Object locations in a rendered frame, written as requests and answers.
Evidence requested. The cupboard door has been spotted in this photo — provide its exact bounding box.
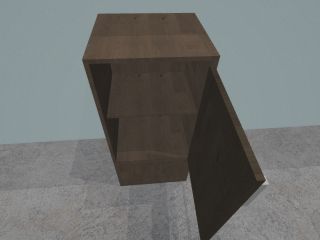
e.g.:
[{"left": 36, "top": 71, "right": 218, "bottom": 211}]
[{"left": 187, "top": 65, "right": 266, "bottom": 240}]

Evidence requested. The handle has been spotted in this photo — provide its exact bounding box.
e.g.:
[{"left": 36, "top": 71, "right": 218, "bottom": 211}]
[{"left": 242, "top": 175, "right": 269, "bottom": 206}]

